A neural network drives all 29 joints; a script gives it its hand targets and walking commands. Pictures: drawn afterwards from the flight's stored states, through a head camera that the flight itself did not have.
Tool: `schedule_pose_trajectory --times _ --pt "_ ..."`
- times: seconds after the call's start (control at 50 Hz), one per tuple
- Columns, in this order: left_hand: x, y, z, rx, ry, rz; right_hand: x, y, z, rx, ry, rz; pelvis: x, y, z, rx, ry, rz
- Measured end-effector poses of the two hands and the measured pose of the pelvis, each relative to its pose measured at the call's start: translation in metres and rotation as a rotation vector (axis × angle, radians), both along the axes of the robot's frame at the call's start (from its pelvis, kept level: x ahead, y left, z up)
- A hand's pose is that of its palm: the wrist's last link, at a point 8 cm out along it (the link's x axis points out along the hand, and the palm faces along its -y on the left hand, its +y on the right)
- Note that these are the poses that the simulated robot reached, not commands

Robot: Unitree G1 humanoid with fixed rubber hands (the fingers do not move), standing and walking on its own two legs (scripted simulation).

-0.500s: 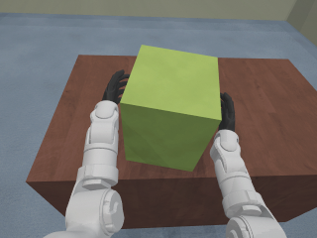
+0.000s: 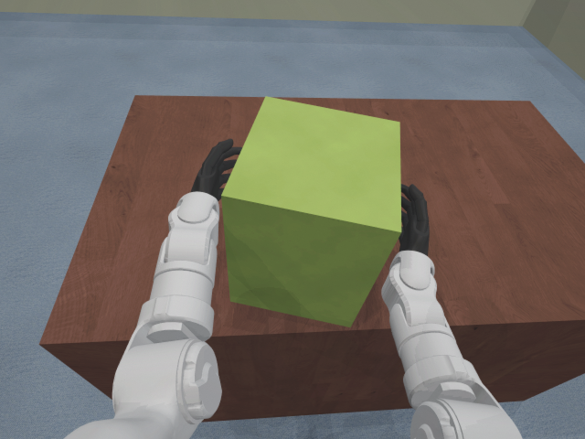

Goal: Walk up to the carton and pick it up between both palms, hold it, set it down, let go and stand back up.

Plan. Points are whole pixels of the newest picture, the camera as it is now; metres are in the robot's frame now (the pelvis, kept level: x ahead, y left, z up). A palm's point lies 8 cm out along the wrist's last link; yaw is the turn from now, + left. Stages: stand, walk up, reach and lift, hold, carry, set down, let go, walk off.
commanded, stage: set down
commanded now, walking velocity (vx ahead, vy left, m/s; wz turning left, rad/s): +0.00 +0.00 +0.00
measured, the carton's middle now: (309, 217) +0.42 -0.04 +0.05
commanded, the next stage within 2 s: none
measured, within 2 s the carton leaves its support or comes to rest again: rests again in 0.76 s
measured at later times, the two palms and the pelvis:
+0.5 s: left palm (213, 198) +0.43 +0.11 +0.09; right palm (405, 255) +0.34 -0.17 +0.05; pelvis +0.00 +0.00 +0.00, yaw -1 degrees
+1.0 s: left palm (207, 211) +0.42 +0.12 +0.07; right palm (400, 258) +0.34 -0.16 +0.04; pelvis -0.01 -0.01 +0.00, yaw +0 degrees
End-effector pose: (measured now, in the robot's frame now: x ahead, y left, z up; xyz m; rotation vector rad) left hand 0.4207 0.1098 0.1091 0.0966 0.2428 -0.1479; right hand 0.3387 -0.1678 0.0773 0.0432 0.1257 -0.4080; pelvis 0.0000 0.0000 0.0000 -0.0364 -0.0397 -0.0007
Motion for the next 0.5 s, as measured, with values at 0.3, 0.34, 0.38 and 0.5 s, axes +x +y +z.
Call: schedule_pose_trajectory --times 0.3,0.34,0.38,0.5 --pt "0.009 -0.003 -0.015 0.015 0.037 -0.035 -0.003 0.001 -0.019 0.006 0.042 -0.036 -0.001 0.001 0.0 -0.001 0.065 -0.007" --pt "0.011 -0.005 -0.015 0.017 0.036 -0.041 -0.003 0.0 -0.021 0.007 0.042 -0.042 -0.002 0.001 0.0 -0.002 0.072 -0.008" --pt "0.012 -0.006 -0.016 0.018 0.039 -0.044 -0.003 0.0 -0.023 0.007 0.045 -0.045 -0.002 0.001 0.0 -0.002 0.075 -0.011" --pt "0.011 -0.004 -0.022 0.003 0.046 -0.033 -0.001 0.001 -0.026 -0.002 0.051 -0.035 -0.002 0.001 0.0 -0.001 0.085 -0.023"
